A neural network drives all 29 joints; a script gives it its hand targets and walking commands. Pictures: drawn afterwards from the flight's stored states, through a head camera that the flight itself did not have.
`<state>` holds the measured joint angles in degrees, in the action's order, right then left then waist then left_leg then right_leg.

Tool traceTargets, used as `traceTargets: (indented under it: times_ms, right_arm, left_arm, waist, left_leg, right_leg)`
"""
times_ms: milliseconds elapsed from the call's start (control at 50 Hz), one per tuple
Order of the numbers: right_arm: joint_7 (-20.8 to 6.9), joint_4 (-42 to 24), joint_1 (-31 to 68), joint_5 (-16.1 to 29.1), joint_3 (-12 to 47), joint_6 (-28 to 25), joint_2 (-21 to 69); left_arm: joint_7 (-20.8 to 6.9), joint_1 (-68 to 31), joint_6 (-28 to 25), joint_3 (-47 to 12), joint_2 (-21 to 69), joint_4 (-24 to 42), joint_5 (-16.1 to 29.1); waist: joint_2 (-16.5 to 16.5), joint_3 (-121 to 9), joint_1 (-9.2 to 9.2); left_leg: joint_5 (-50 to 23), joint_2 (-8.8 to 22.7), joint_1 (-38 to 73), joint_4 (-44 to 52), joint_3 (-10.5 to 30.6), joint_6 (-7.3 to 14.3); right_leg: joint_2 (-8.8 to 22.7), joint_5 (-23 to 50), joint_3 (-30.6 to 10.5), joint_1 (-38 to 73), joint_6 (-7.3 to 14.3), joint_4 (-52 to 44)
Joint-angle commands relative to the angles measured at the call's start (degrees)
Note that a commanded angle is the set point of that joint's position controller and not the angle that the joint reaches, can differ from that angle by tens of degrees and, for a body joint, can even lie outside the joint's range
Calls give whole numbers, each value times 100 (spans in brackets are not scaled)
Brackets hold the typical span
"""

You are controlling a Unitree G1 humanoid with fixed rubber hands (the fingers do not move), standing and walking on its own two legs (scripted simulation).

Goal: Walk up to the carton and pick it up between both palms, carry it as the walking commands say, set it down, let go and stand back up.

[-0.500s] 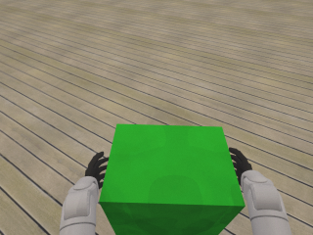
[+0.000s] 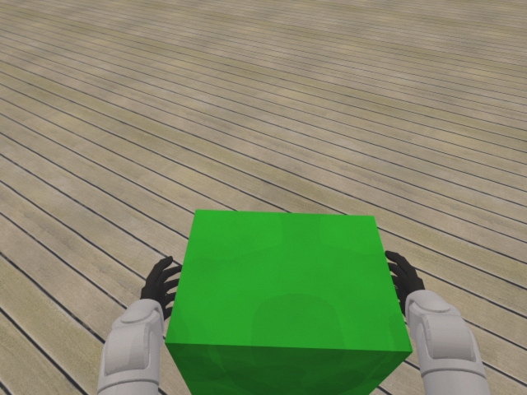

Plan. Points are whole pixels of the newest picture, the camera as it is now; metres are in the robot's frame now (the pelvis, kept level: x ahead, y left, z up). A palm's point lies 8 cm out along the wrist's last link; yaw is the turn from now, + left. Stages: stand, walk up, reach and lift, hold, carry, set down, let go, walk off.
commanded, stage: hold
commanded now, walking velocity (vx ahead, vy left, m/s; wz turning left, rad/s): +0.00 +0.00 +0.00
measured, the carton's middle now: (280, 311) +0.29 +0.01 -0.05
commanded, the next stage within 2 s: carry in 0.76 s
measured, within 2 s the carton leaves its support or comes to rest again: neither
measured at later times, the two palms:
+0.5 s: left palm (154, 306) +0.26 +0.20 +0.03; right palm (413, 300) +0.28 -0.19 +0.03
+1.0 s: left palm (174, 277) +0.29 +0.17 +0.06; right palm (434, 286) +0.29 -0.22 +0.05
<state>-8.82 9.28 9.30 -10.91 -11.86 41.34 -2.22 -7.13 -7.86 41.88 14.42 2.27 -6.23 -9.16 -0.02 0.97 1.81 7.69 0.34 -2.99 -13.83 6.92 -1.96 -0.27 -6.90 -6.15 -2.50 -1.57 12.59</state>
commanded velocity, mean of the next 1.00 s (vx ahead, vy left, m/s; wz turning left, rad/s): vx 0.14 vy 0.00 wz -0.17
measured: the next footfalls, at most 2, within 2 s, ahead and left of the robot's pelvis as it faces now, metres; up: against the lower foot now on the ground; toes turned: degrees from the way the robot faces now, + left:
left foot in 1.12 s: +0.11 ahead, +0.10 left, +0.00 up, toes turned -1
right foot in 1.32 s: +0.22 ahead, -0.15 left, +0.00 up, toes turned -18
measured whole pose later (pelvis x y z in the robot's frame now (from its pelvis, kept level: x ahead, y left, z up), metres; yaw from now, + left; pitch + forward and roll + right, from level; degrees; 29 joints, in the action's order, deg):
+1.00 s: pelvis +0.03 -0.02 -0.02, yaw -1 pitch +3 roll +0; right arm -5.8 -4.2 3.4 -6.7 -10.1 49.7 -1.8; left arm -4.4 -5.3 51.1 13.9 2.2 5.2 -3.4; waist 0.2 -11.8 0.8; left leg 26.4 2.5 -18.1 -38.0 1.8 -2.3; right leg 0.5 -19.5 0.2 -16.6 0.4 33.1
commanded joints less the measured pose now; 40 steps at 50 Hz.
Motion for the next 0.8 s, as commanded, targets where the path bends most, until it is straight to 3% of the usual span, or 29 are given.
traceTargets:
  times_ms: [0,20,40,60,80,140,160,180,200,220,240,260,280,320,340,360,400,420,460,500,520,540,560,600,660,700,720,740,780]
  right_arm:
    - [-892,-1104,2932,1378,3368,-351,4958]
    - [-858,-1225,2889,1307,3341,-346,4889]
    - [-855,-1321,2986,1300,3304,-390,4832]
    - [-835,-1332,2968,1281,3357,-364,4803]
    - [-832,-1318,2963,1331,3430,-372,4871]
    - [-836,-1024,2941,1262,3407,-320,4846]
    - [-837,-1142,2975,1324,3362,-317,4887]
    - [-875,-1195,2952,1339,3418,-333,4904]
    - [-866,-1274,3068,1369,3418,-405,4824]
    - [-870,-1425,3194,1456,3551,-384,4927]
    - [-843,-1138,2930,1336,3424,-316,4857]
    - [-849,-1397,3298,1322,3465,-396,4818]
    - [-851,-1155,2959,1336,3341,-352,4883]
    - [-893,-1237,3143,1333,3383,-369,4822]
    - [-904,-1146,3001,1376,3445,-380,4919]
    - [-901,-1007,2946,1274,3291,-364,4885]
    - [-940,-1032,3036,1356,3324,-341,4863]
    - [-932,-1021,2964,1340,3300,-379,4891]
    - [-894,-984,3058,1261,3258,-366,4873]
    - [-912,-1237,3115,1364,3346,-396,4843]
    - [-899,-1322,3047,1424,3480,-411,4932]
    - [-905,-926,2736,1296,3337,-306,5015]
    - [-889,-1119,3063,1310,3316,-338,4814]
    - [-881,-959,2850,1270,3303,-312,4907]
    - [-881,-1073,2977,1245,3280,-332,4894]
    - [-887,-1049,3016,1348,3330,-324,4923]
    - [-878,-1018,3107,1410,3422,-388,5001]
    - [-795,-1516,3216,1550,3658,-312,5333]
    - [-736,-1911,3412,1720,3840,-179,5403]
  left_arm:
    - [-1037,-3066,-253,-3978,4587,948,1197]
    - [-1017,-2890,-218,-3928,4524,944,1192]
    - [-1002,-2795,-263,-3902,4509,981,1093]
    - [-996,-2668,-219,-3837,4550,773,1068]
    - [-1007,-2799,-246,-3906,4548,895,1137]
    - [-983,-2978,-296,-3832,4361,860,1156]
    - [-970,-3043,-270,-3862,4449,1018,1144]
    - [-1000,-2910,-297,-3867,4439,932,1179]
    - [-995,-2881,-278,-3916,4588,855,1145]
    - [-1017,-2803,-271,-3830,4574,751,1182]
    - [-1007,-2704,-233,-3727,4509,611,1095]
    - [-999,-2922,-323,-3818,4536,755,1098]
    - [-992,-2798,-283,-3813,4580,726,1106]
    - [-993,-2857,-268,-3896,4602,746,1106]
    - [-989,-3040,-331,-3988,4528,1026,1246]
    - [-976,-3080,-286,-3980,4582,870,1194]
    - [-990,-3062,-283,-3891,4469,844,1118]
    - [-973,-2999,-272,-3998,4559,923,1114]
    - [-982,-3063,-278,-3868,4522,754,1132]
    - [-989,-2927,-250,-3919,4596,887,1108]
    - [-987,-2909,-295,-4048,4693,1054,1219]
    - [-977,-2873,-213,-3983,4668,816,1204]
    - [-987,-2810,-224,-3803,4523,744,1149]
    - [-993,-2891,-241,-3850,4448,772,1131]
    - [-1005,-2976,-234,-3841,4500,858,1127]
    - [-980,-2720,-223,-3646,4517,499,1010]
    - [-1014,-3003,-290,-3839,4508,716,1109]
    - [-947,-3361,-261,-3977,4711,1356,1400]
    - [-906,-3368,-103,-4085,4936,1658,1589]
  waist:
    - [-288,-1712,-75]
    - [-61,-1736,-123]
    - [-227,-1737,-54]
    - [111,-1828,-72]
    - [-90,-1843,-66]
    - [391,-1522,-49]
    - [-52,-1619,-8]
    - [223,-1709,11]
    - [-141,-1830,-61]
    - [64,-1887,65]
    - [130,-1490,-59]
    - [220,-1810,29]
    - [-131,-1676,-83]
    - [15,-1780,-9]
    - [-16,-1728,-66]
    - [61,-1837,-62]
    - [-52,-1714,-4]
    - [-72,-1597,-125]
    - [89,-1723,-36]
    - [-228,-1632,-43]
    - [-151,-1918,-69]
    - [-20,-1780,-91]
    - [190,-1700,-57]
    - [-1,-1492,-46]
    - [98,-1627,-39]
    - [57,-1458,21]
    - [25,-1645,47]
    - [286,-2363,-255]
    - [19,-2255,-245]
  left_leg:
    - [-1161,-702,401,84,-551,-33]
    - [-1335,-767,644,49,-560,-8]
    - [-1551,-779,572,4,-524,-16]
    - [-1373,-748,507,46,-486,-3]
    - [-1231,-748,507,23,-496,26]
    - [-859,-711,355,62,-504,62]
    - [-986,-747,371,82,-559,21]
    - [-1113,-750,595,-8,-551,16]
    - [-1151,-725,399,22,-545,-8]
    - [-959,-779,450,16,-586,34]
    - [-724,-733,286,51,-569,58]
    - [-963,-761,382,-11,-529,47]
    - [-987,-753,440,-11,-565,18]
    - [-848,-712,465,-28,-531,7]
    - [-1173,-689,610,-15,-515,8]
    - [-1324,-680,674,-31,-487,-42]
    - [-711,-651,284,26,-523,19]
    - [-836,-714,265,-3,-520,1]
    - [-985,-702,492,-50,-471,7]
    - [-1173,-772,454,11,-578,-31]
    - [-1273,-745,556,-86,-481,-6]
    - [-1264,-696,709,-26,-502,-5]
    - [-1083,-730,530,-7,-533,17]
    - [-850,-719,542,32,-522,29]
    - [-1031,-745,419,6,-515,46]
    - [-787,-704,269,30,-533,55]
    - [-684,-747,274,-15,-573,37]
    - [-321,577,-172,-1133,-310,73]
    - [1748,530,-275,-814,-168,187]
  right_leg:
    - [-705,1156,593,485,119,4]
    - [-668,1419,504,467,86,-50]
    - [-640,1702,457,502,84,2]
    - [-686,1511,555,619,53,-2]
    - [-609,1463,432,552,80,0]
    - [-670,942,559,332,52,-29]
    - [-662,1111,549,505,79,-38]
    - [-691,1131,563,228,51,-5]
    - [-690,1155,539,512,103,38]
    - [-652,1125,520,546,58,-9]
    - [-654,848,532,404,91,-25]
    - [-678,1046,503,431,61,21]
    - [-657,1009,494,376,103,-21]
    - [-704,759,546,317,129,28]
    - [-677,1032,525,182,109,44]
    - [-722,1078,550,162,108,9]
    - [-708,694,591,342,128,30]
    - [-705,788,548,330,134,14]
    - [-656,935,508,209,96,21]
    - [-674,1214,488,340,115,-21]
    - [-683,1259,471,363,109,57]
    - [-659,1177,506,206,114,-11]
    - [-633,1105,493,366,79,-30]
    - [-633,872,494,160,108,-51]
    - [-661,1007,475,305,117,-49]
    - [-632,906,478,332,108,18]
    - [-628,817,488,353,90,-11]
    - [674,429,414,-529,184,1289]
    - [324,-1826,434,-1080,250,1384]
